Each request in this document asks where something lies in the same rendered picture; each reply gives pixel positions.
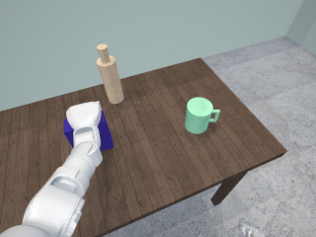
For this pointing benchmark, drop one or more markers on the table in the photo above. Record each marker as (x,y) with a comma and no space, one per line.
(155,163)

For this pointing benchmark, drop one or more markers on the left robot upper arm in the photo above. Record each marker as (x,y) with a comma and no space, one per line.
(55,214)

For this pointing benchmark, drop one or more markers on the sponge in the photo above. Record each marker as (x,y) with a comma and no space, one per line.
(105,134)

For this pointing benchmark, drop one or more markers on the robot left hand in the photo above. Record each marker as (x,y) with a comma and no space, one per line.
(85,113)

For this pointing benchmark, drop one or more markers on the left robot forearm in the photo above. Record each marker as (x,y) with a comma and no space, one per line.
(75,174)

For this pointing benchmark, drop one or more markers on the robot right hand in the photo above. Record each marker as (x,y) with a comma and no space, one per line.
(249,231)

